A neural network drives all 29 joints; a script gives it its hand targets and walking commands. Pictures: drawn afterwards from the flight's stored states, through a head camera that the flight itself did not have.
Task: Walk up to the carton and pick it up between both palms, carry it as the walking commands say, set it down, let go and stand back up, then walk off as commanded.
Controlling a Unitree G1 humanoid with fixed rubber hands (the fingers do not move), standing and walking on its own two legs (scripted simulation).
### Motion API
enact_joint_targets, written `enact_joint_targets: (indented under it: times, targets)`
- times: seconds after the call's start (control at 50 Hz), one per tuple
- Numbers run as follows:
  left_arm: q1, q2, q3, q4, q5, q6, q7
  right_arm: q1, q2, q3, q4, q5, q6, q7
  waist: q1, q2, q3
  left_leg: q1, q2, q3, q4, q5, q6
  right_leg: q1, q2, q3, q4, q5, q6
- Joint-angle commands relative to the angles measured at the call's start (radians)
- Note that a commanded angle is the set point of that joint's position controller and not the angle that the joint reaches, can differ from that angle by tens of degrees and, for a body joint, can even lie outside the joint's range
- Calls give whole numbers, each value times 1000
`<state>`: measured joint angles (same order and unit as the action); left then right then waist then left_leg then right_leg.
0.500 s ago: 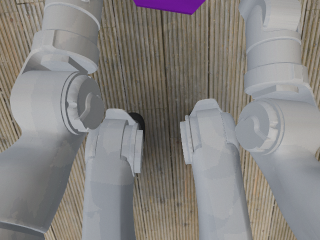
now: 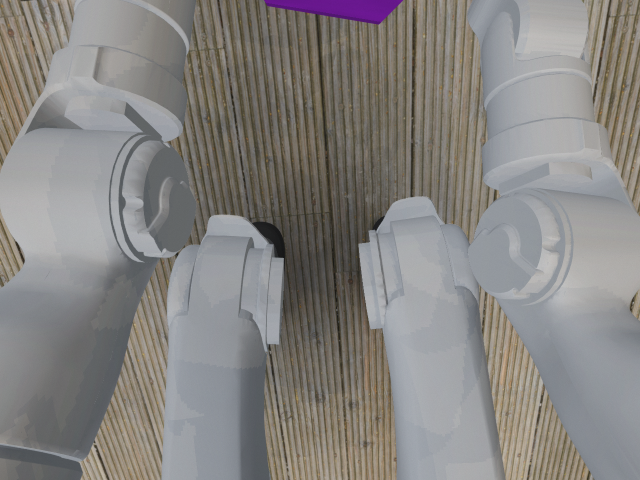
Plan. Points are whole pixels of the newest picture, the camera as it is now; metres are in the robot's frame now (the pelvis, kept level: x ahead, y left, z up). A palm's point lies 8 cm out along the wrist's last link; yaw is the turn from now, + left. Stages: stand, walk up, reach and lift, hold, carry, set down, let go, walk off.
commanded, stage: set down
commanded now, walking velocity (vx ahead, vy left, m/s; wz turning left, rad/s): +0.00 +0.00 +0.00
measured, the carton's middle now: out of the picture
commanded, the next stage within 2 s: let go in 1.56 s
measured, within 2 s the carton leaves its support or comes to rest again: neither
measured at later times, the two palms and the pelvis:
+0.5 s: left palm out of the picture +0.60 +0.09 -0.14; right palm out of the picture +0.55 -0.19 -0.16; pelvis +0.00 -0.01 +0.02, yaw +0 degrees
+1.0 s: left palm out of the picture +0.61 +0.09 +0.01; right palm out of the picture +0.56 -0.20 +0.00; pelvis +0.00 -0.01 +0.14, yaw +0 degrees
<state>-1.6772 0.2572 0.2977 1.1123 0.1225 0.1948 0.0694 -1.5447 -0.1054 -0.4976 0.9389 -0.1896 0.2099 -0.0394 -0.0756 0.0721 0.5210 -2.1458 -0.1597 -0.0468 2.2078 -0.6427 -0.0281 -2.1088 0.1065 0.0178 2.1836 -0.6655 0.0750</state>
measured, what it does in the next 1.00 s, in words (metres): rises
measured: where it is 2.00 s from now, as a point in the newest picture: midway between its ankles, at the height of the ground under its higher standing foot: (329, 297)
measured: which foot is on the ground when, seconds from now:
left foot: down 0.00-1.00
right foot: down 0.00-1.00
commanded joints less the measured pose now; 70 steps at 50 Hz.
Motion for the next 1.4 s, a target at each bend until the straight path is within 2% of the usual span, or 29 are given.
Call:
enact_joint_targets:
  times: [0.0,0.04,0.1,0.18,0.22,0.26,0.28,0.34,0.4,0.48,0.54,0.6,0.62,0.66,0.68,0.7,0.72,0.76,0.8,0.82,0.84,0.94,1.0,1.06,1.08,1.12,1.26,1.32,1.38]
  targets:
    - [-350,115,-142,-87,-97,-41,43,-391,-265,68,-140,80,-96,-94,-156,42,-1298,704,48,18,-162,469,-25,516,-8,-105,-190,509,-10]
    - [-417,138,-213,-161,-165,-68,67,-416,-259,115,-167,137,-118,-107,-164,33,-1482,793,49,16,-141,619,-28,553,-2,-112,-167,625,-4]
    - [-471,185,-264,-215,-228,-93,94,-379,-262,197,-128,235,-123,-118,-141,43,-1673,931,55,13,-113,768,-25,572,-1,-108,-151,719,-9]
    - [-470,199,-293,-214,-239,-94,98,-325,-240,263,-29,333,-109,-105,-85,105,-1647,925,69,24,-125,718,-9,534,-8,-78,-172,655,-26]
    - [-447,187,-295,-201,-237,-88,90,-330,-230,284,-33,366,-108,-98,-55,127,-1663,897,69,40,-134,677,-4,550,-9,-62,-187,642,-34]
    - [-442,177,-309,-254,-258,-78,83,-366,-227,322,-140,395,-104,-101,-39,120,-1783,906,65,60,-136,675,3,661,-6,-56,-194,696,-29]
    - [-450,168,-325,-309,-277,-68,83,-372,-228,332,-188,401,-97,-108,-51,108,-1873,943,61,68,-140,688,2,736,-3,-62,-202,732,-27]
    - [-444,199,-278,-295,-265,-27,89,-378,-285,288,-213,369,-67,-131,-74,64,-1874,866,53,81,-184,554,16,809,-3,-62,-235,687,-27]
    - [-447,221,-226,-266,-243,3,87,-414,-290,270,-231,329,-37,-151,-71,-4,-1815,745,46,83,-236,433,27,851,-16,-61,-272,636,-20]
    - [-424,220,-184,-314,-246,31,81,-445,-298,250,-358,279,-3,-173,-88,-95,-1917,739,34,83,-289,432,36,964,-9,-72,-312,690,-16]
    - [-451,244,-173,-365,-240,59,89,-443,-296,255,-412,281,35,-178,-93,-91,-2028,807,28,92,-320,443,40,1025,-1,-83,-339,710,-19]
    - [-438,246,-152,-340,-206,96,93,-428,-275,258,-372,283,79,-173,-57,-51,-1955,862,27,88,-386,384,49,956,-1,-89,-402,595,-20]
    - [-461,264,-133,-340,-181,102,93,-436,-257,268,-362,293,90,-168,-28,-40,-1928,888,26,93,-401,385,47,928,-1,-87,-423,567,-21]
    - [-460,256,-130,-340,-164,115,91,-432,-247,270,-347,305,103,-160,-23,-8,-1926,941,31,95,-435,400,40,926,1,-89,-457,560,-23]
    - [-465,249,-137,-382,-171,116,91,-444,-232,285,-378,323,107,-155,-4,-8,-1961,989,29,96,-447,433,40,945,2,-92,-474,573,-22]
    - [-477,240,-149,-374,-174,120,89,-437,-229,279,-352,326,112,-151,-19,6,-1952,1003,32,94,-464,429,40,925,5,-97,-486,558,-23]
    - [-468,239,-144,-383,-160,121,90,-428,-232,271,-350,327,113,-149,-11,33,-1962,1045,31,95,-474,458,33,921,8,-96,-506,570,-24]
    - [-465,233,-152,-415,-162,125,93,-413,-255,258,-345,320,115,-148,-29,37,-2007,1092,31,91,-498,494,29,947,12,-101,-528,609,-28]
    - [-459,221,-164,-413,-172,132,92,-396,-265,243,-332,308,117,-146,-59,33,-2015,1137,29,76,-531,526,30,955,15,-110,-557,630,-26]
    - [-454,227,-161,-436,-166,133,89,-386,-268,243,-352,303,117,-145,-56,34,-2035,1165,27,77,-548,545,27,979,16,-106,-577,650,-24]
    - [-447,221,-159,-429,-170,136,87,-378,-276,236,-353,291,117,-145,-83,15,-2030,1173,29,69,-565,561,28,996,17,-109,-594,672,-23]
    - [-403,209,-142,-407,-155,137,76,-343,-286,206,-368,250,107,-143,-105,4,-2013,1216,26,62,-649,620,20,1086,14,-101,-677,760,-21]
    - [-401,198,-145,-432,-152,135,75,-345,-287,204,-426,258,101,-146,-91,39,-2064,1304,23,60,-696,685,18,1131,16,-94,-728,802,-25]
    - [-414,204,-156,-450,-166,148,74,-358,-294,211,-481,271,113,-142,-102,18,-2094,1369,21,54,-750,698,27,1181,16,-101,-778,811,-23]
    - [-405,213,-144,-465,-153,151,73,-359,-285,225,-512,278,116,-140,-85,17,-2116,1401,19,56,-766,721,28,1210,16,-94,-797,830,-22]
    - [-413,209,-138,-486,-161,160,72,-367,-290,218,-524,263,127,-137,-98,-20,-2131,1412,18,55,-821,693,32,1292,13,-95,-842,831,-21]
    - [-378,212,-89,-455,-107,163,58,-335,-249,208,-462,254,141,-115,-60,-21,-2001,1479,28,54,-980,657,37,1343,0,-77,-991,776,-20]
    - [-363,173,-78,-398,-78,148,44,-306,-228,171,-365,219,124,-103,-55,10,-1874,1500,38,46,-1046,651,28,1300,-8,-75,-1060,727,-22]
    - [-351,156,-34,-296,-31,111,21,-297,-174,135,-252,168,91,-85,-40,-2,-1682,1443,48,42,-1104,589,29,1215,-17,-82,-1114,636,-16]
